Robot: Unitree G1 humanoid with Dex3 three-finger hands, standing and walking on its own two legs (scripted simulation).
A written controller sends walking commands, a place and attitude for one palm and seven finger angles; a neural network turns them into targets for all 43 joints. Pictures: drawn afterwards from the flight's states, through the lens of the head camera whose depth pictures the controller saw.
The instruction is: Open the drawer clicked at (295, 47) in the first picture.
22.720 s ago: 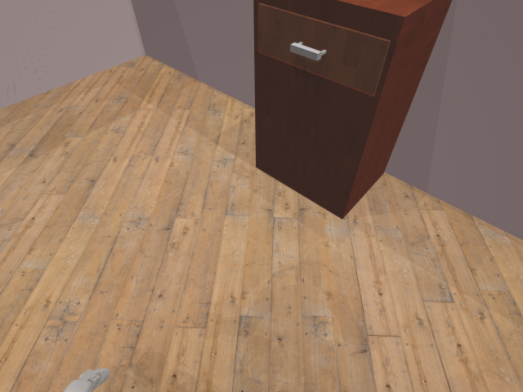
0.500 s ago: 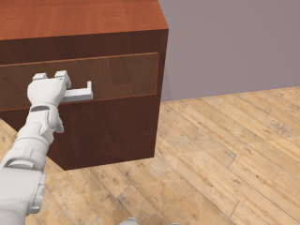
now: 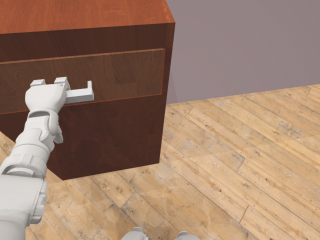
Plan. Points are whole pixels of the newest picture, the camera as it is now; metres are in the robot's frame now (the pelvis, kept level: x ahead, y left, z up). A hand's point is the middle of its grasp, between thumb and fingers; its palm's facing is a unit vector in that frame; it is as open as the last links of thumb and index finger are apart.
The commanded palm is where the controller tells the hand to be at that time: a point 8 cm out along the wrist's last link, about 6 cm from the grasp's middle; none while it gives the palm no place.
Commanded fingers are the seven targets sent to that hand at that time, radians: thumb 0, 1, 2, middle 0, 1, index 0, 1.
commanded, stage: close the thumb around the handle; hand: left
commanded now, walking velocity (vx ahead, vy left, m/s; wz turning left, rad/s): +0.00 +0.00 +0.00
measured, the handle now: (70, 91) +0.50 +0.25 +0.04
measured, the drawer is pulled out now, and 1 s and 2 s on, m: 0.00 0.00 0.07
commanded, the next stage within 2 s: pull the drawer open in 0.74 s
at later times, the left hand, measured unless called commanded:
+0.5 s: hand (58, 109) +0.45 +0.28 +0.02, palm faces -0.04 +0.00 -1.00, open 8.2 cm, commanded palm +0.45 +0.27 +0.07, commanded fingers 0.00 0.84 0.88 -0.40 -1.34 -0.40 -1.34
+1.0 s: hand (58, 111) +0.45 +0.28 +0.02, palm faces -0.05 -0.01 -1.00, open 5.9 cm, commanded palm +0.42 +0.26 +0.07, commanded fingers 0.00 0.90 0.90 -0.40 -1.35 -0.40 -1.35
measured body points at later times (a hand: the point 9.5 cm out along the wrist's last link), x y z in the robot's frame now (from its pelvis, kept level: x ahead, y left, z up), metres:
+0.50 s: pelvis +0.02 +0.00 +0.00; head +0.09 +0.01 +0.45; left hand +0.45 +0.28 +0.08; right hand +0.08 -0.27 -0.12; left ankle +0.03 +0.07 -0.69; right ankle +0.01 -0.12 -0.69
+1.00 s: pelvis +0.03 -0.01 +0.00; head +0.11 -0.01 +0.45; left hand +0.45 +0.28 +0.07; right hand +0.07 -0.28 -0.12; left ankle +0.03 +0.07 -0.69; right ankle +0.01 -0.12 -0.69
